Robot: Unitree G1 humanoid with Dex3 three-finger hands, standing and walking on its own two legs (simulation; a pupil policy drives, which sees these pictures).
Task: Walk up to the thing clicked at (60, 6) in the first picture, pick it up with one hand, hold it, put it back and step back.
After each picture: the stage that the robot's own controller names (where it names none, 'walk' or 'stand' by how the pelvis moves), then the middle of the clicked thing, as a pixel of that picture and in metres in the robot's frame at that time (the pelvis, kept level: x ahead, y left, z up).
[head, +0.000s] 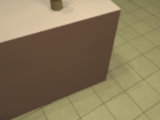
stand; out of the picture +0.89 +0.18 +0.11
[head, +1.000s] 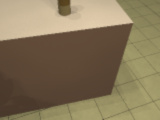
rise first; out of the picture +0.82 +0.16 +0.14
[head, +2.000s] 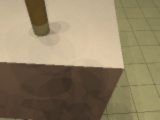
walk; (35, 5) +0.57 +0.25 +0.13
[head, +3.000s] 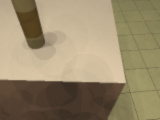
stand; (28, 17) +0.52 +0.21 +0.14
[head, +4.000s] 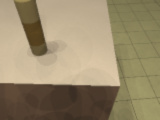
stand; (33, 28) +0.54 +0.22 +0.11
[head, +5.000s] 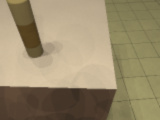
stand; (28, 29) +0.53 +0.24 +0.11
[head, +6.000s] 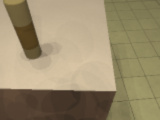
stand; (25, 30) +0.51 +0.24 +0.11
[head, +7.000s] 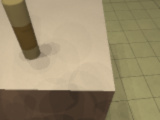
stand; (24, 31) +0.51 +0.25 +0.11
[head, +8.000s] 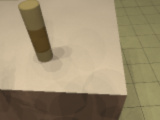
rise first; (38, 34) +0.51 +0.23 +0.11
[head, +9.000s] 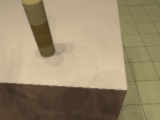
go down; (41, 29) +0.53 +0.23 +0.12
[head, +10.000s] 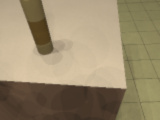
go down; (38, 26) +0.53 +0.22 +0.12
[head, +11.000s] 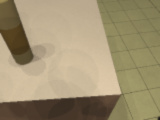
go down; (13, 33) +0.48 +0.22 +0.13
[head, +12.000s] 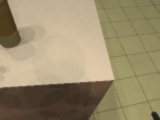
close in; out of the picture +0.50 +0.23 +0.15
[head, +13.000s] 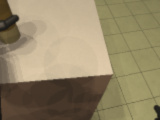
close; out of the picture +0.52 +0.22 +0.17
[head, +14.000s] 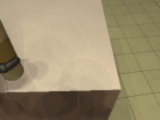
lift; out of the picture +0.39 +0.25 +0.16
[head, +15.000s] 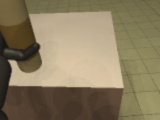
lift; (18, 32) +0.31 +0.18 +0.30
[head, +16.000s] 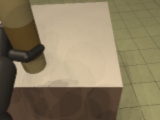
hold; (23, 33) +0.33 +0.16 +0.27
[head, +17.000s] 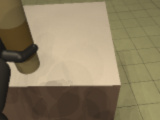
crouch; (16, 34) +0.33 +0.18 +0.27
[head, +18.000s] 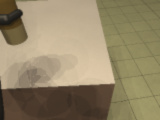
crouch; (1, 2) +0.45 +0.22 +0.29
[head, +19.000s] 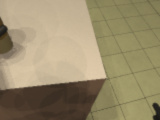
lower; out of the picture +0.50 +0.24 +0.15
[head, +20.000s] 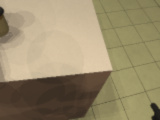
lower; out of the picture +0.53 +0.24 +0.17
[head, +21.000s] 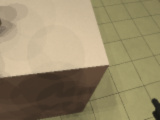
lower; out of the picture +0.54 +0.24 +0.18
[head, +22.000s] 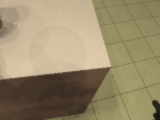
lower; out of the picture +0.54 +0.24 +0.18
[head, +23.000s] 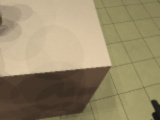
loosen; out of the picture +0.54 +0.24 +0.18
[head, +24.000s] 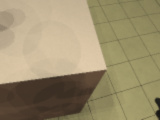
withdraw; out of the picture +0.53 +0.24 +0.17
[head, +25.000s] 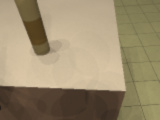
sink last; (34, 26) +0.53 +0.23 +0.15
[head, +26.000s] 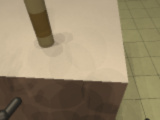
stand; (39, 19) +0.55 +0.23 +0.14
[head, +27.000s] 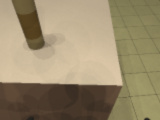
stand; (29, 19) +0.53 +0.23 +0.14
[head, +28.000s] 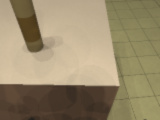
stand; (28, 23) +0.54 +0.23 +0.13
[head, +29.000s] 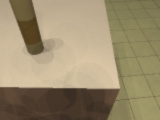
stand; (28, 25) +0.53 +0.23 +0.12
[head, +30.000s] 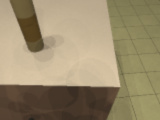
stand; (28, 23) +0.53 +0.23 +0.12
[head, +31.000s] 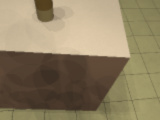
walk; out of the picture +0.63 +0.17 +0.13
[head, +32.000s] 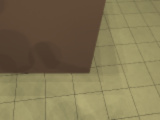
walk; out of the picture +0.95 +0.28 +0.14
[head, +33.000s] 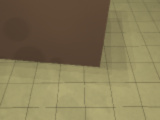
stand; out of the picture +1.22 +0.22 +0.13
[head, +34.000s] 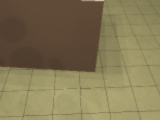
stand; out of the picture +1.18 +0.23 +0.11
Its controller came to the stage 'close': yes
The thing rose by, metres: 0.19
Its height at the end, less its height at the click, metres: +0.00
